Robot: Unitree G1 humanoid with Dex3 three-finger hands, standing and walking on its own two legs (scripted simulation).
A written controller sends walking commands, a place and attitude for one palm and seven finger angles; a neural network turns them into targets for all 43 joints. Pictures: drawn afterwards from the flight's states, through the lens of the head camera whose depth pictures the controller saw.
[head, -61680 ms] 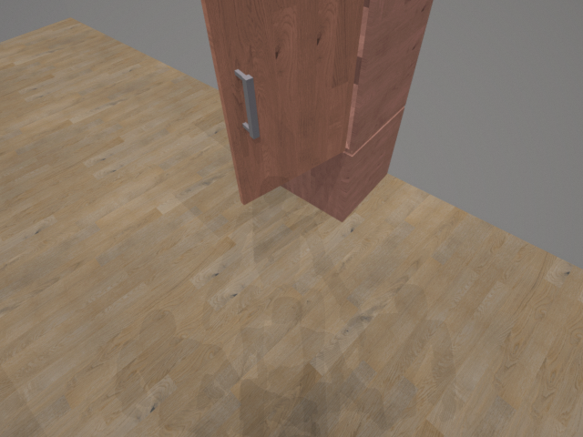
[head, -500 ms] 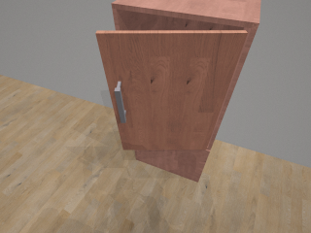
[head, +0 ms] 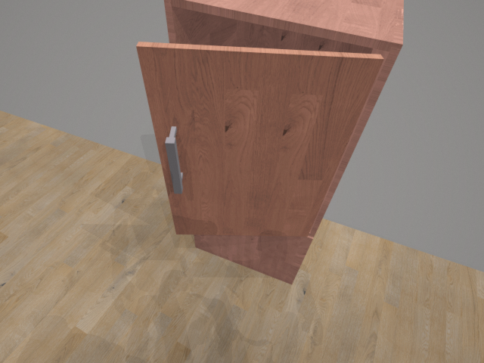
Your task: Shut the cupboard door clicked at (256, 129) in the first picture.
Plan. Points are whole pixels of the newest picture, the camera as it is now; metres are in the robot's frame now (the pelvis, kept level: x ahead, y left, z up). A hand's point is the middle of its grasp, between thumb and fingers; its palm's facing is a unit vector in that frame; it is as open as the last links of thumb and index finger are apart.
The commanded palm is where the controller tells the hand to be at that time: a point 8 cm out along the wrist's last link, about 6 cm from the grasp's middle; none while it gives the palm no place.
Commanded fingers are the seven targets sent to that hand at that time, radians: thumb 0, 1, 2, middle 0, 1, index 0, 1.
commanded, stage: shuffle to correct the standing spot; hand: left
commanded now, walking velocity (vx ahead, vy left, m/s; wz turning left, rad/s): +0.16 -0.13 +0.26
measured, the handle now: (176, 161) +0.51 +0.18 +0.01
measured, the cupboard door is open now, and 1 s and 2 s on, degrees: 22 22 22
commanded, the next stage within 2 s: come to a stop and stand still in 0.12 s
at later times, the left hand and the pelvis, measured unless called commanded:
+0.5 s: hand out of the picture +0.03 +0.15 -0.18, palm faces +0.10 -0.99 -0.14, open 7.4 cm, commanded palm none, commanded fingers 0.00 0.90 0.90 -0.20 -0.30 -0.20 -0.30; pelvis +0.06 -0.01 +0.00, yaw +3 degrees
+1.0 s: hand out of the picture +0.11 +0.14 -0.16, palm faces +0.09 -0.97 -0.24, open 7.4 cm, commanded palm none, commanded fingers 0.00 0.90 0.90 -0.20 -0.30 -0.20 -0.30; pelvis +0.05 -0.06 +0.00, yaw +5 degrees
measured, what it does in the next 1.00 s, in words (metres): steps on the spot: right foot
